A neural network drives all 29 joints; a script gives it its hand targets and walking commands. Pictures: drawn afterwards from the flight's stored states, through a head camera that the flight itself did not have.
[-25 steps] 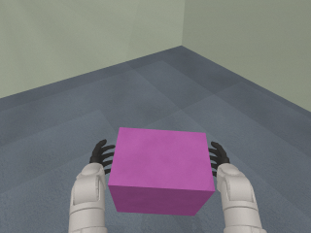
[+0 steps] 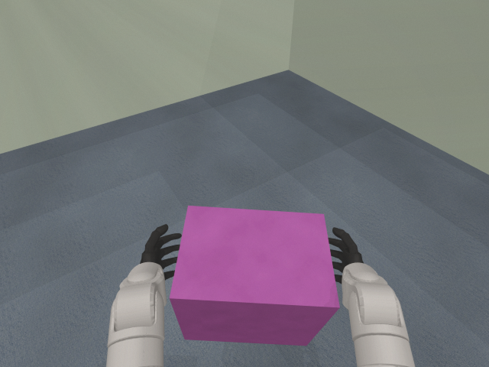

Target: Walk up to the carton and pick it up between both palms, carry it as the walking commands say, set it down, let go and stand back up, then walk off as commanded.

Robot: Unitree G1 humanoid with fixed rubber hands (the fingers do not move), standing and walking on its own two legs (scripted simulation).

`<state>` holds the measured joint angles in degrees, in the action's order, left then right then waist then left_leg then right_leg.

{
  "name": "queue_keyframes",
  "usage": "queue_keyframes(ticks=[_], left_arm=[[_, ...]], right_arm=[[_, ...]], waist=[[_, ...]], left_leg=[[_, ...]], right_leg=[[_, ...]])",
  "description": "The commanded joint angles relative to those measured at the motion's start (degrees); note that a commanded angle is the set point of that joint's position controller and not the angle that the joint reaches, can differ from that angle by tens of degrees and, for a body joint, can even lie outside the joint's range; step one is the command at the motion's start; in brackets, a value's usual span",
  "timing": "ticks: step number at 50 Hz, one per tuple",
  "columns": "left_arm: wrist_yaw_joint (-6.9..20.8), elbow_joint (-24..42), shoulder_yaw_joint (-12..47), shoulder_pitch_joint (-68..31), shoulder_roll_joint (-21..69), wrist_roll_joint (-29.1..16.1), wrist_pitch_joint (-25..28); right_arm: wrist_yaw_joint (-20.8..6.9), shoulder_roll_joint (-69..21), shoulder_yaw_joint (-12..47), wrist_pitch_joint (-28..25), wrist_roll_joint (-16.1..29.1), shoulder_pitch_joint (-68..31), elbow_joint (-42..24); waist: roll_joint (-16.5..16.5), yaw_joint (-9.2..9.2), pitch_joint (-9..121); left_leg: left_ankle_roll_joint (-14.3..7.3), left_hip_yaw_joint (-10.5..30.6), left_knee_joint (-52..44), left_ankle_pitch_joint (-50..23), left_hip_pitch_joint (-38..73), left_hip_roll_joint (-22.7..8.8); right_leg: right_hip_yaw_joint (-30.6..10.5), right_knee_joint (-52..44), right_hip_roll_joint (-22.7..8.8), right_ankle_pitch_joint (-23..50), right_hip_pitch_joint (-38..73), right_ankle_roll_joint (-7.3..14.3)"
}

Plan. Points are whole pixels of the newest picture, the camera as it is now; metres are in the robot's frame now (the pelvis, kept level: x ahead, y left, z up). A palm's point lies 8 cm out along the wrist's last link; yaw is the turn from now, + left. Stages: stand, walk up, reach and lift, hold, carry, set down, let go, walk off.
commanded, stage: hold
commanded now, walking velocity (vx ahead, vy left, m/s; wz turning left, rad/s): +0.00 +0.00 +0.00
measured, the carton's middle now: (250, 279) +0.29 +0.00 -0.03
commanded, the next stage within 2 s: carry in 0.56 s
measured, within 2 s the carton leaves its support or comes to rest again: neither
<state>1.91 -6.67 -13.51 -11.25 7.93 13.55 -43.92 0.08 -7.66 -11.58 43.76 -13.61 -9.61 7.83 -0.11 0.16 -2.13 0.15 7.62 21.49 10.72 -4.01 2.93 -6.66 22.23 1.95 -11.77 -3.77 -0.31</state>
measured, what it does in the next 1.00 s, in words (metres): walks ahead: left foot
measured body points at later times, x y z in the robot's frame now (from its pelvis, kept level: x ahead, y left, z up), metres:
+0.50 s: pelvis -0.01 +0.00 +0.00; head -0.04 +0.00 +0.45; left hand +0.29 +0.16 +0.04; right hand +0.28 -0.17 +0.03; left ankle +0.02 +0.12 -0.74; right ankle +0.01 -0.12 -0.74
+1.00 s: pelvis +0.11 -0.03 -0.01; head +0.08 -0.03 +0.44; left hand +0.37 +0.14 +0.10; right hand +0.38 -0.19 +0.08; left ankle +0.14 +0.08 -0.74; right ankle +0.00 -0.12 -0.74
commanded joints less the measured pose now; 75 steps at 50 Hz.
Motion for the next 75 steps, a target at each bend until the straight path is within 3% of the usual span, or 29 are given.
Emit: queue_keyframes(ticks=[1,8,9,12,18,19,27,28,30,31,34,36,37,38,39,43,49,50,52,53,55,60,65,66,67,68,69,72,75], left_arm=[[10.5,4.0,36.5,-26.5,49.8,-14.3,2.0],[10.6,3.5,36.2,-26.7,48.0,-13.0,0.9],[10.9,2.6,36.1,-26.9,48.9,-13.3,1.3],[10.9,5.7,37.6,-31.1,49.1,-14.3,2.5],[11.5,-0.1,36.1,-27.7,48.9,-13.3,2.3],[11.3,-1.3,34.3,-27.3,50.1,-12.6,2.3],[11.3,-1.0,36.4,-30.4,51.1,-13.4,1.6],[11.6,2.8,39.3,-36.0,49.4,-17.7,2.4],[10.9,3.6,39.4,-36.0,49.6,-17.8,1.7],[10.1,6.1,39.8,-36.2,49.9,-18.3,0.9],[9.7,9.4,41.9,-35.1,49.5,-19.9,-2.0],[9.4,9.1,40.7,-30.8,49.1,-21.3,-4.7],[9.3,9.9,40.7,-29.9,47.9,-22.1,-5.4],[9.1,12.3,41.5,-31.7,47.1,-22.9,-5.4],[7.7,14.0,42.5,-28.0,48.5,-22.7,-6.8],[4.0,28.8,46.8,-26.6,49.2,-25.9,-10.9],[-0.8,38.3,47.2,-13.9,40.6,-25.2,-18.4],[-1.5,40.4,47.1,-10.8,38.7,-25.9,-19.8],[-2.2,40.4,46.4,-5.9,36.9,-26.0,-22.9],[-2.2,40.0,45.5,-4.8,36.2,-26.4,-23.5],[-2.2,43.0,46.3,-9.5,36.5,-27.5,-24.2],[-3.1,42.4,46.4,-6.7,37.9,-26.5,-24.2],[-5.0,42.3,44.1,-4.9,32.9,-23.7,-25.2],[-5.2,44.1,44.2,-5.4,33.4,-24.1,-25.0],[-5.5,39.3,42.0,-0.6,30.3,-23.3,-25.5],[-5.5,38.2,41.7,-0.9,30.0,-23.4,-25.9],[-5.3,36.9,41.0,-1.6,30.6,-23.1,-25.2],[-4.0,43.1,45.8,-12.9,39.4,-27.3,-24.2],[-2.7,43.5,48.2,-10.9,42.3,-29.0,-23.1]], right_arm=[[-12.8,-48.7,35.1,-2.3,14.2,-31.5,-6.6],[-13.2,-46.9,33.1,-2.4,14.0,-30.1,-4.0],[-13.1,-47.5,34.0,-2.9,14.3,-32.8,-5.3],[-13.7,-48.3,34.2,-3.4,14.6,-32.5,-5.9],[-13.6,-49.2,36.0,-3.2,15.2,-34.9,-4.5],[-13.5,-48.1,34.1,-2.9,14.4,-32.6,-3.3],[-14.2,-47.0,32.4,-3.3,13.7,-33.5,-1.5],[-14.0,-48.2,35.8,-2.1,15.6,-34.0,-5.1],[-13.7,-48.8,37.6,-2.0,17.4,-37.0,-7.0],[-12.6,-48.9,37.4,-1.0,17.5,-34.4,-7.3],[-10.8,-49.2,40.6,1.7,18.7,-35.5,-12.6],[-8.7,-46.4,40.6,4.3,17.4,-35.6,-14.9],[-8.0,-46.7,40.4,5.2,17.5,-33.2,-15.8],[-7.7,-46.0,41.1,5.3,18.1,-33.2,-18.0],[-7.1,-46.0,42.9,7.0,19.7,-35.6,-21.7],[-6.1,-47.4,45.7,11.7,24.9,-31.8,-29.1],[-1.7,-43.6,43.0,18.4,26.0,-16.1,-34.2],[-0.4,-41.2,42.5,19.5,25.9,-12.8,-36.7],[1.7,-37.6,41.1,21.7,23.7,-7.8,-36.1],[2.2,-37.7,42.4,22.5,24.8,-8.6,-38.8],[3.0,-38.9,43.6,22.9,25.1,-10.6,-41.9],[2.8,-37.1,44.2,23.7,27.4,-15.2,-47.3],[2.8,-33.0,43.2,25.9,26.2,-9.3,-41.5],[2.6,-34.4,45.0,25.7,27.8,-12.6,-45.0],[2.9,-31.1,44.2,26.6,26.2,-14.1,-41.7],[3.4,-30.7,45.4,27.2,25.7,-14.1,-44.8],[3.0,-31.9,45.3,26.9,26.2,-14.3,-44.6],[1.8,-40.1,44.7,25.5,28.1,-17.5,-44.4],[1.5,-42.0,42.7,23.9,25.2,-8.9,-39.4]], waist=[[4.0,-1.02,18.8],[-3.1,0.17,11.8],[1.8,0.28,14.2],[-2.2,-0.5,16.9],[3.7,-0.53,14.6],[-1.1,-0.46,12.3],[-1.1,1.34,13.7],[-3.9,-0.57,18.7],[-4.5,-0.47,18.8],[-10.9,-0.04,18.4],[-11.0,-1.89,19.0],[0.2,-3.84,18.0],[15.9,-3.85,18.2],[17.7,-2.61,14.5],[14.6,-2.24,14.9],[6.6,-1.68,21.2],[3.5,-0.35,25.3],[1.3,1.35,29.5],[-16.0,1.58,25.4],[-10.6,1.66,25.8],[-2.4,2.11,18.8],[-7.1,0.1,15.8],[-6.4,-0.33,11.2],[-4.9,-1.1,11.6],[5.4,-2.91,11.0],[21.5,-2.93,13.5],[19.1,-2.22,15.1],[2.6,-1.75,15.7],[1.4,-1.67,18.4]], left_leg=[[0.3,-2.8,-1.1,-15.6,8.3,2.4],[1.2,-4.1,-2.7,-8.6,6.3,3.5],[0.6,-3.2,-1.7,-7.8,6.9,3.0],[0.8,-3.2,-1.9,-8.8,4.2,3.0],[0.0,-3.5,-1.9,-3.5,2.8,3.6],[0.0,-3.6,-1.9,-4.1,3.4,3.1],[1.0,-3.7,-2.5,-2.0,3.2,3.3],[-0.5,0.7,1.2,1.7,-0.7,-6.9],[-4.4,7.4,-2.0,27.4,-5.1,-9.9],[-5.9,10.8,-6.5,29.1,-7.6,-12.2],[-6.3,9.0,-5.8,23.0,-11.8,-12.8],[-3.9,1.2,5.5,26.3,-24.7,-7.7],[-1.6,-5.3,22.0,22.5,-32.6,-2.5],[1.1,-9.7,31.6,16.5,-41.1,-2.1],[0.6,-10.3,32.3,16.6,-41.4,-5.2],[1.1,-13.4,21.3,13.2,-30.2,-5.1],[0.5,-18.1,-4.2,-1.5,0.0,-1.8],[-3.2,-11.3,-5.8,2.3,14.1,-7.0],[-14.5,19.1,-9.2,4.3,24.3,-28.8],[-16.1,15.3,-7.4,1.9,23.0,-27.1],[-14.9,13.8,-9.1,-5.4,16.6,-27.7],[-6.3,-9.5,-13.6,6.4,-4.7,-18.1],[-3.9,-15.2,-5.5,14.5,-17.6,-13.7],[-2.7,-16.0,1.6,14.2,-21.3,-12.5],[-0.4,-20.7,18.7,9.1,-25.4,-8.1],[1.8,-20.9,34.3,18.2,-35.3,-2.9],[0.3,-14.4,43.0,17.5,-39.3,-6.0],[-0.5,-8.5,44.3,10.7,-41.8,-12.8],[0.4,-11.1,29.2,6.2,-33.6,-11.6]], right_leg=[[3.4,-3.0,3.4,14.3,0.5,-0.9],[2.9,-4.5,2.8,8.6,-1.4,-0.1],[3.2,-4.0,2.8,7.3,-1.3,-0.5],[3.6,-2.7,3.2,8.5,0.8,0.0],[3.7,-3.9,2.4,4.4,0.2,-1.1],[3.1,-3.9,2.4,3.3,-2.6,-0.3],[4.1,-4.0,3.5,2.5,-1.2,0.5],[2.1,4.3,-6.5,-2.6,-10.3,1.3],[3.0,7.6,-2.2,-21.5,-14.3,2.1],[7.9,17.9,-0.1,-18.0,-15.4,0.5],[7.8,15.0,-2.0,-14.5,-12.7,1.7],[5.1,2.3,-3.0,-14.8,-1.4,3.0],[-13.4,-10.1,-13.1,-25.6,4.2,5.5],[-25.2,-17.1,-22.4,-25.0,5.0,6.9],[-26.1,-16.1,-24.8,-17.8,5.1,12.2],[-6.6,-7.7,-16.7,12.6,5.7,10.5],[6.8,0.8,-11.0,9.4,-6.2,6.1],[9.2,11.8,-8.8,9.8,-16.4,3.4],[14.1,32.0,-1.4,-17.3,-43.4,-0.9],[7.8,26.9,-6.3,-21.2,-41.2,0.0],[10.2,28.5,-5.8,-21.3,-45.4,-0.1],[16.7,7.9,-5.2,-0.6,-20.4,-0.4],[21.7,9.4,-5.3,1.9,-5.0,-0.9],[18.7,7.0,-6.8,-0.1,0.8,-0.2],[7.7,-3.3,-12.1,-10.0,5.0,2.3],[-15.5,-14.1,-23.8,-14.7,11.8,6.9],[-24.0,-14.6,-28.7,-13.6,12.3,14.4],[-12.1,-13.0,-26.3,0.8,9.5,12.3],[0.1,-10.8,-22.6,19.4,8.7,9.7]])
